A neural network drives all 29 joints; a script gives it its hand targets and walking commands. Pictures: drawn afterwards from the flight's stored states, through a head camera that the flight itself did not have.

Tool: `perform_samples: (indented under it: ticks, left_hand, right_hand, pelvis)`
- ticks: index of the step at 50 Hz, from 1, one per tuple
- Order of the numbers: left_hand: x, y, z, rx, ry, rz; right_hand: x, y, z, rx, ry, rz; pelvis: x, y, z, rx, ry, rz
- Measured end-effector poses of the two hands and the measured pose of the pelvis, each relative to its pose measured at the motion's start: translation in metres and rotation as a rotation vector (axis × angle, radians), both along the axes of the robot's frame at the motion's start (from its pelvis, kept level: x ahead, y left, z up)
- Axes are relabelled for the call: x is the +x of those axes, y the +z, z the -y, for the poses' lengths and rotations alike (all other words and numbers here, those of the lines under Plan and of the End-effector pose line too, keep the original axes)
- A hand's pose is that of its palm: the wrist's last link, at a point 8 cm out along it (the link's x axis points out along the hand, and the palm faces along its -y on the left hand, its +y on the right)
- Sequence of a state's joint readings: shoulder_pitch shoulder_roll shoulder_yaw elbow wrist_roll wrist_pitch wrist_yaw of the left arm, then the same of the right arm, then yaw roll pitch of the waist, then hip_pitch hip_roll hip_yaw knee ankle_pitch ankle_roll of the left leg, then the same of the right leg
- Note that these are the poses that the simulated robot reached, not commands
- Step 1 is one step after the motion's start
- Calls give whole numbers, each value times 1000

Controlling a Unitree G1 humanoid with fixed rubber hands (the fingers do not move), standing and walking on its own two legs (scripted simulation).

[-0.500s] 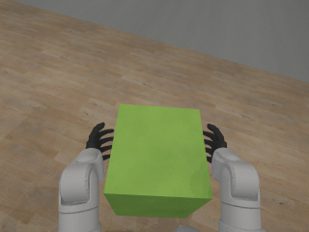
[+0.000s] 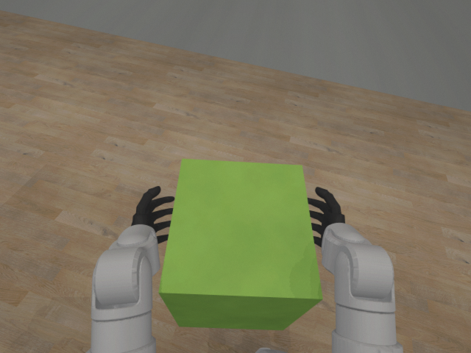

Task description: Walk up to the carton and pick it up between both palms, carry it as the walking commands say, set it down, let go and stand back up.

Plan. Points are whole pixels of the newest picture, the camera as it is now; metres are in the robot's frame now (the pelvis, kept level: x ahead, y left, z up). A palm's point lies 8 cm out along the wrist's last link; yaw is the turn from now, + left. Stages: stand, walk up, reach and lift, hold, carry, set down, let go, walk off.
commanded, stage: carry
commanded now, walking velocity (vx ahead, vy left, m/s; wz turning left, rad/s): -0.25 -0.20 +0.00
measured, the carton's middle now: (236, 251) +0.29 -0.01 +0.00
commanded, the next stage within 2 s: none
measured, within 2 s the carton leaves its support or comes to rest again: neither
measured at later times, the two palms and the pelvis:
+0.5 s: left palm out of the picture +0.09 -0.02 +0.08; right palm out of the picture +0.07 -0.31 +0.07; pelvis -0.19 -0.14 +0.00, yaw -1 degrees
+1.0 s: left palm out of the picture -0.07 -0.09 +0.09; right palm out of the picture -0.07 -0.38 +0.08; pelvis -0.33 -0.23 +0.00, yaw +0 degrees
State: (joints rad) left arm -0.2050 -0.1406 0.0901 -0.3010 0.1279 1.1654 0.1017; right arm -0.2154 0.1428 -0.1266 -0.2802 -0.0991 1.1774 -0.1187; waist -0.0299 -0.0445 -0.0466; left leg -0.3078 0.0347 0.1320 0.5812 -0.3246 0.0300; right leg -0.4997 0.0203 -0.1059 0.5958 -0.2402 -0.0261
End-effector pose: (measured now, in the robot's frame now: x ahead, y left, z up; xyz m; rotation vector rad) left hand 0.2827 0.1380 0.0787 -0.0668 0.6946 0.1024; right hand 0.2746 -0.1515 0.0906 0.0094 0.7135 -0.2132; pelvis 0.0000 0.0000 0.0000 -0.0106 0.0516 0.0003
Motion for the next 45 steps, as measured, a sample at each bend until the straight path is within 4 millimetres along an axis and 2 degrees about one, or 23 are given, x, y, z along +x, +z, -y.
perform_samples:
  ticks: [5,10,13,16,20,22,25,30,34,39,42,45]
  left_hand:
    - [-52,0,4,-17,58,-42]
    - [-87,8,27,-21,88,-1]
    - [-107,9,52,-10,85,18]
    - [-127,4,87,20,64,23]
    - [-160,-7,130,82,-15,-66]
    - [-174,-6,145,91,-43,-84]
    - [-190,0,162,87,-62,-55]
    - [-219,5,172,38,-44,11]
    - [-259,0,168,8,5,-18]
    - [-298,9,171,7,59,-22]
    - [-313,15,180,13,79,6]
    - [-326,14,198,28,79,19]
  right_hand:
    - [-35,4,4,-32,68,-44]
    - [-65,9,27,-20,88,-3]
    - [-87,6,53,-7,82,17]
    - [-114,-9,88,18,61,22]
    - [-164,-30,130,62,-2,-67]
    - [-187,-31,145,75,-29,-86]
    - [-209,-24,161,78,-54,-56]
    - [-233,-7,171,41,-45,11]
    - [-256,0,168,-3,15,-19]
    - [-282,7,171,-13,72,-24]
    - [-293,9,180,-3,88,4]
    - [-307,3,198,14,86,17]
  pelvis:
    - [-36,11,22,-42,5,18]
    - [-74,9,51,-53,-2,16]
    - [-99,4,74,-50,-13,7]
    - [-124,-8,101,-37,-25,4]
    - [-154,-1,123,1,-16,17]
    - [-168,3,131,15,-18,22]
    - [-190,3,142,21,-21,18]
    - [-226,-3,157,-5,-10,-3]
    - [-251,4,170,-2,-1,7]
    - [-279,10,188,-21,8,15]
    - [-294,6,201,-16,8,13]
    - [-310,0,217,-7,-1,12]
